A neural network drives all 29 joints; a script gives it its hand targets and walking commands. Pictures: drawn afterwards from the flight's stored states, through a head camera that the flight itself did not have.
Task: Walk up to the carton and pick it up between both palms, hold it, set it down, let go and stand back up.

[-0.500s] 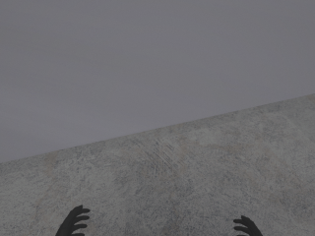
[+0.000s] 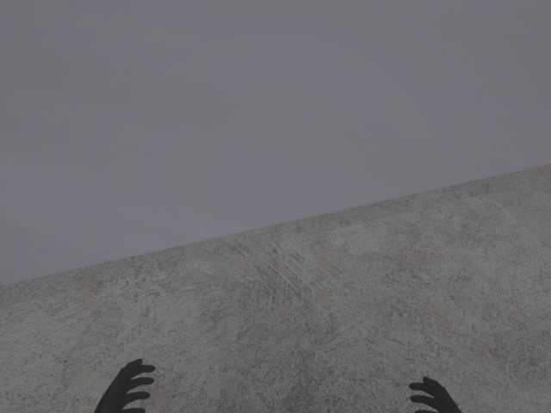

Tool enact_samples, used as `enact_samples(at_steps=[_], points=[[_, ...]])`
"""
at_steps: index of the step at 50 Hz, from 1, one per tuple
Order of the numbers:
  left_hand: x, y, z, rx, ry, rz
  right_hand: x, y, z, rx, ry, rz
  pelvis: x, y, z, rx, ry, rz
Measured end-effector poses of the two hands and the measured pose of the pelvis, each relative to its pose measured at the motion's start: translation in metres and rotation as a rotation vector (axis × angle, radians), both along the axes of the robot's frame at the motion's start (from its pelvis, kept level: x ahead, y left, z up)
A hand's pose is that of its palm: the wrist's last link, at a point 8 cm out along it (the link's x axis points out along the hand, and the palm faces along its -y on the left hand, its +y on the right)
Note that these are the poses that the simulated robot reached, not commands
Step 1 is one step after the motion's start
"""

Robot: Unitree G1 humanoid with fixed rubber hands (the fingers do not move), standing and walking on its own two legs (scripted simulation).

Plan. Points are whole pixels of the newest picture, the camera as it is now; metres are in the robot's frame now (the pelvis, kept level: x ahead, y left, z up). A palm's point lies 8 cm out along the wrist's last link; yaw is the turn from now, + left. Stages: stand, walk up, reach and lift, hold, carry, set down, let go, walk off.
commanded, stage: stand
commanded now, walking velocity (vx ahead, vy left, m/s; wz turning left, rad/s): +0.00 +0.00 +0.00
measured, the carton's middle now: out of the picture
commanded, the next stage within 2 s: walk up in 0.66 s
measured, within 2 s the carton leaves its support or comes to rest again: neither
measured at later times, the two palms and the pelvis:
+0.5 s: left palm out of the picture +0.15 +0.24 -0.08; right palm out of the picture +0.13 -0.26 -0.08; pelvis +0.00 +0.00 +0.00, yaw +0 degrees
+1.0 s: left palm out of the picture +0.10 +0.28 -0.08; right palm out of the picture +0.12 -0.25 -0.09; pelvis -0.02 +0.02 +0.00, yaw +2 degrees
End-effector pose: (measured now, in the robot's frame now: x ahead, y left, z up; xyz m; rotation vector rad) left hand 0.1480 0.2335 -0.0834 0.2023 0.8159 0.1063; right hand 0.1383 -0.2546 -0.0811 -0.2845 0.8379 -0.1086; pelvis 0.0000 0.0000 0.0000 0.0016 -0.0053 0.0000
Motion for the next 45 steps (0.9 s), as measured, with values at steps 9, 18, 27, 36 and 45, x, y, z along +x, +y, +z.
enact_samples(at_steps=[9,18,27,36,45], points=[[0.000,0.002,0.000,0.005,0.000,-0.001,-0.002,-0.002,-0.001,-0.003,0.009,-0.001,0.000,0.000,0.000,0.000,0.000,0.000],[0.000,0.003,0.001,0.008,0.000,-0.002,-0.004,-0.003,-0.002,-0.005,0.016,-0.002,0.000,0.000,0.000,0.000,0.000,0.000],[-0.002,0.003,0.001,0.008,-0.001,-0.001,-0.007,-0.003,-0.003,-0.006,0.021,-0.004,-0.002,0.000,0.000,0.000,-0.003,0.000],[-0.007,0.003,0.001,0.009,0.001,0.000,-0.013,-0.004,-0.004,-0.007,0.029,-0.008,-0.006,0.000,0.000,0.000,-0.008,0.000],[-0.019,0.010,0.000,0.022,0.010,0.015,-0.022,-0.004,-0.007,0.003,0.066,0.023,-0.013,0.002,0.000,0.002,-0.017,0.009]])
